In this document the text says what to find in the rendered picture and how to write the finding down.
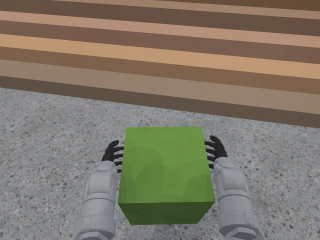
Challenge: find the left robot hand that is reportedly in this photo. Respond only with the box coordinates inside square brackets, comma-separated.
[101, 140, 124, 173]

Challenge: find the carton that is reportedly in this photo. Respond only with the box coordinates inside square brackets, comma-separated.
[118, 126, 215, 225]

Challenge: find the left robot forearm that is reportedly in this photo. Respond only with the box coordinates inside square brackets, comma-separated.
[71, 160, 118, 240]

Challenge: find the right robot forearm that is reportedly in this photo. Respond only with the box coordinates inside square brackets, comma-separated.
[213, 157, 266, 240]

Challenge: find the right robot hand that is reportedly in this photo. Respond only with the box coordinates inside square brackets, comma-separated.
[204, 135, 228, 169]

